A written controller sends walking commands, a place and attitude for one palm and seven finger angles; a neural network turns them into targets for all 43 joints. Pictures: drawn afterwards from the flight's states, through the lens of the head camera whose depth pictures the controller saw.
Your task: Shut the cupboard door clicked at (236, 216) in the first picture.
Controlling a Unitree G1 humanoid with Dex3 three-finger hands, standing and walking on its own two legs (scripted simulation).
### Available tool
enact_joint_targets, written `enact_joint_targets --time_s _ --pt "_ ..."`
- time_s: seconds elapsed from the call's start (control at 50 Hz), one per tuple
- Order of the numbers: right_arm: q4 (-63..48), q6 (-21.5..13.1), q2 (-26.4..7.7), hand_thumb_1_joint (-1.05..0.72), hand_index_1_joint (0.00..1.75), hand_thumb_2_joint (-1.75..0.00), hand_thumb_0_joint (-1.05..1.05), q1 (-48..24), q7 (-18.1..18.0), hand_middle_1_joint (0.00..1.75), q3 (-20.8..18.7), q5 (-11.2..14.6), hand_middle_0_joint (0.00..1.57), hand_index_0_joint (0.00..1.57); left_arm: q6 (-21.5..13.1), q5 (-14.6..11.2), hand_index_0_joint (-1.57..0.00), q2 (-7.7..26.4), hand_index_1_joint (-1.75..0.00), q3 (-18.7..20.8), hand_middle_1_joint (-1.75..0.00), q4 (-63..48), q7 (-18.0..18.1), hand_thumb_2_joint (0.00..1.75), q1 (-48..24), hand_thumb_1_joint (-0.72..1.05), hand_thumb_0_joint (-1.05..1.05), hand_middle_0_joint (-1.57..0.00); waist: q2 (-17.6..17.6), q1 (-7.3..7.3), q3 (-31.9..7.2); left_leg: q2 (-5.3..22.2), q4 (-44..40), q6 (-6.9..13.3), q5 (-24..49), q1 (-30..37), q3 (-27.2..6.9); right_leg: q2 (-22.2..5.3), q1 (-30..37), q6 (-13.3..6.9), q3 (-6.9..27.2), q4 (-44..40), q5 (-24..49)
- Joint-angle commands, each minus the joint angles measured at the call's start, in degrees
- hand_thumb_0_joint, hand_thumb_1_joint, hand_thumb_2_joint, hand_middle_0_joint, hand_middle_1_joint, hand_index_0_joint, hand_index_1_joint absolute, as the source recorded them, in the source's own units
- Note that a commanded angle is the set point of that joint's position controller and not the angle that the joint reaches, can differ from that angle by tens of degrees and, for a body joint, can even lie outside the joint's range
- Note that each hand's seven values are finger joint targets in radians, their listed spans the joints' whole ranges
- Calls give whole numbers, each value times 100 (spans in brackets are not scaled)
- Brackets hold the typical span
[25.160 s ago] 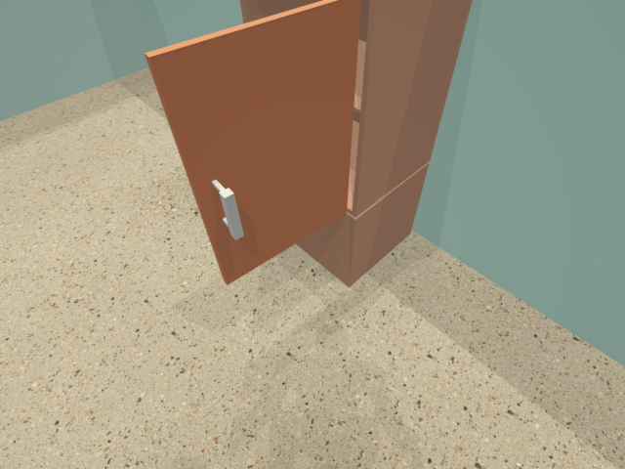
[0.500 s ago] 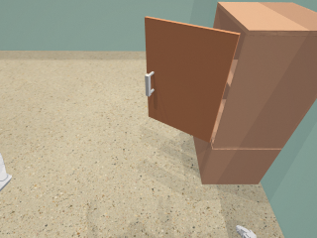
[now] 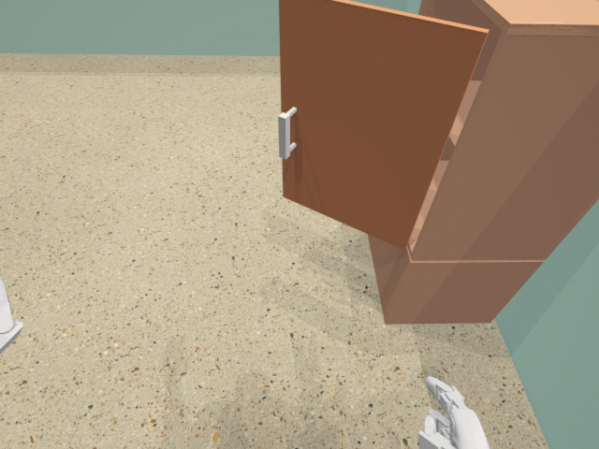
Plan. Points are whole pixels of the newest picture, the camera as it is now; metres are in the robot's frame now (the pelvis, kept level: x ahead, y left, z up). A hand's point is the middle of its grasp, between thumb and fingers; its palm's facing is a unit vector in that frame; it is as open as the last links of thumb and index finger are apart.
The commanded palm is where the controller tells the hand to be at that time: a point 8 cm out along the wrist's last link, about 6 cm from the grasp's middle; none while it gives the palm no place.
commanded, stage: stop stepping back and stand still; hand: left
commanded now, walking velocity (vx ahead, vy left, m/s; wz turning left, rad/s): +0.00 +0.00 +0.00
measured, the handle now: (288, 133) +0.87 +0.07 -0.07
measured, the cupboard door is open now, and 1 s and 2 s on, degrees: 58 58 58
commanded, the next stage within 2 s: let the arm hang, fingers relaxed in 0.26 s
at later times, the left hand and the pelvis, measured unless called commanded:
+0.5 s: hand (88, 388) +0.19 +0.28 -0.01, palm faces +0.12 -0.88 -0.47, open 7.4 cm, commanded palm none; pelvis -0.01 +0.03 -0.01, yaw +1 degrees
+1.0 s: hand out of the picture -0.11 +0.22 -0.16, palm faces +0.05 -0.97 -0.22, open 7.3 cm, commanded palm none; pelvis -0.03 +0.03 +0.00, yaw +2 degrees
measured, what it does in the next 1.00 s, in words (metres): stands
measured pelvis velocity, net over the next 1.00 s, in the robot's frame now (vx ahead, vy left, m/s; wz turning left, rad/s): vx -0.03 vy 0.03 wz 0.03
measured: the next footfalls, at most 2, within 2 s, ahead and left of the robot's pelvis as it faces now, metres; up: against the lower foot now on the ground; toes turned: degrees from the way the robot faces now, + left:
none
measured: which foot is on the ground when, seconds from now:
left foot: down 0.00-1.00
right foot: down 0.00-1.00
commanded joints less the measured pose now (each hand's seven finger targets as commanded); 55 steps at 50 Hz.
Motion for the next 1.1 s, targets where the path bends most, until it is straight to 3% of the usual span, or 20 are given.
enact_joint_targets --time_s 0.0,0.02,0.08,0.12,0.14,0.22,0.32,0.34,0.36,0.4,0.46,0.5,0.52,0.56,0.7,0.76,0.8,0.86,0.96,1.08 --pt "-702 -185 -874 -90 30 -90 0 -377 -227 30 -339 6 20 20 -6 46 -20 569 -30 202 -30 -412 146 90 -510 90 0 -20 -545 -53 -449 214 -452 69 361 714 -456 -452 -370 39 494 -615 1301" --pt "-685 -218 -895 -90 30 -90 0 -463 -265 30 -333 2 20 20 -33 101 -20 721 -30 198 -30 -756 160 90 -976 90 0 -20 -377 -54 -447 181 -458 74 391 720 -465 -479 -327 32 478 -593 1356" --pt "-669 -312 -856 -90 30 -90 0 -527 -333 30 -311 -13 20 20 -123 190 -20 736 -30 41 -30 -1204 207 90 -1516 90 0 -20 -100 -16 -521 100 -441 128 478 847 -411 -465 -222 45 450 -575 1411" --pt "-639 -372 -883 -90 30 -90 0 -566 -360 30 -313 -37 20 20 -184 230 -20 1033 -30 264 -30 -1601 272 90 -1687 90 0 -20 270 21 -573 58 -437 127 520 830 -439 -495 -124 33 447 -550 1415" --pt "-621 -391 -825 -90 30 -90 0 -547 -352 30 -290 -34 20 20 -215 236 -20 879 -30 170 -30 -1642 280 90 -1599 90 0 -20 439 11 -538 42 -465 120 584 819 -448 -480 -79 7 406 -523 1393" --pt "-628 -366 -857 -90 30 -90 0 -498 -293 30 -326 -52 20 20 -281 217 -20 981 -30 543 -30 -1345 308 90 -772 90 0 -20 764 51 -468 64 -628 76 559 618 -519 -383 19 -19 300 -544 1114" --pt "-689 -225 -873 -90 30 -90 0 -416 -227 30 -365 -14 20 20 -261 84 -20 668 -30 559 -30 -518 206 90 -18 90 0 -20 409 33 -383 137 -729 43 558 474 -510 -301 8 -2 246 -609 1122" --pt "405 -582 -2016 -90 30 -90 0 -951 292 30 -540 -30 20 20 563 586 -20 -277 -30 -2149 -30 3348 -642 90 -830 90 0 -20 361 -54 24 219 61 76 1887 138 -450 -748 -437 -85 31 63 2155" --pt "405 -292 -1802 -90 30 -90 0 -591 294 30 -593 -24 20 20 997 504 -20 -293 -30 -2069 -30 3465 -762 90 -1038 90 0 -20 345 -49 -386 290 -5 42 1706 603 -376 -749 -576 -80 337 -103 1844" --pt "450 -168 -1733 -90 30 -90 0 -443 281 30 -520 -111 20 20 1056 518 -20 -421 -30 -2135 -30 3697 -838 90 -1292 90 0 -20 201 10 -309 437 -209 159 1170 297 -570 -578 -677 -48 109 85 817" --pt "606 38 -1814 -90 30 -90 0 -480 288 30 -427 -181 20 20 971 584 -20 -230 -30 -2220 -30 4651 -863 90 -1645 90 0 -20 -1010 47 -334 378 -345 270 1069 253 -856 -531 -439 -117 177 15 667" --pt "751 122 -1797 -90 30 -90 0 -432 291 30 -415 -236 20 20 951 600 -20 -185 -30 -2266 -30 5346 -839 90 -1823 90 0 -20 -1544 -1 -369 264 -279 293 1041 511 -884 -661 -516 -183 374 -63 708" --pt "818 176 -1768 -90 30 -90 0 -374 302 30 -397 -252 20 20 963 589 -20 -177 -30 -2322 -30 5671 -811 90 -1858 90 0 -20 -1467 -18 -377 223 -275 275 1214 640 -832 -712 -518 -202 389 -19 788" --pt "1034 272 -1587 -90 30 -90 0 -308 301 30 -347 -281 20 20 1035 558 -20 -349 -30 -2430 -30 6251 -751 90 -1842 90 0 -20 -925 -21 -362 188 -460 257 1046 813 -823 -688 -526 -145 415 -71 427" --pt "1749 460 -1161 -90 30 -90 0 -61 223 30 -361 -268 20 20 1090 554 -20 -649 -30 -2459 -30 7871 -708 90 -1410 90 0 -20 912 17 203 76 -1202 181 -1172 461 -882 -554 -450 -213 410 -559 -294" --pt "1976 459 -1176 -90 30 -90 0 134 166 30 -426 -229 20 20 1060 560 -20 -668 -30 -2481 -30 8341 -719 90 -1225 90 0 -20 936 27 214 139 -1339 215 -1336 479 -955 -526 -316 -235 358 -669 -143" --pt "2121 452 -1197 -90 30 -90 0 238 139 30 -471 -218 20 20 1041 563 -20 -685 -30 -2490 -30 8590 -719 90 -1163 90 0 -20 785 14 264 167 -1400 218 -1430 551 -973 -508 -364 -247 345 -725 -168" --pt "2310 420 -1240 -90 30 -90 0 427 104 30 -519 -195 20 20 999 570 -20 -723 -30 -2495 -30 8865 -710 90 -1162 90 0 -20 179 -16 272 218 -1364 257 -1164 739 -989 -557 -422 -262 377 -837 -141" --pt "2540 413 -1247 -90 30 -90 0 517 91 30 -537 -197 20 20 984 573 -20 -740 -30 -2492 -30 9117 -684 90 -1196 90 0 -20 -349 -42 494 225 -1386 270 -1032 895 -956 -590 -682 -257 429 -968 -408" --pt "2691 395 -1261 -90 30 -90 0 463 110 30 -540 -204 20 20 997 581 -20 -651 -30 -2471 -30 9177 -664 90 -1327 90 0 -20 -396 -10 696 239 -1528 268 -1071 809 -926 -607 -706 -213 424 -986 -462"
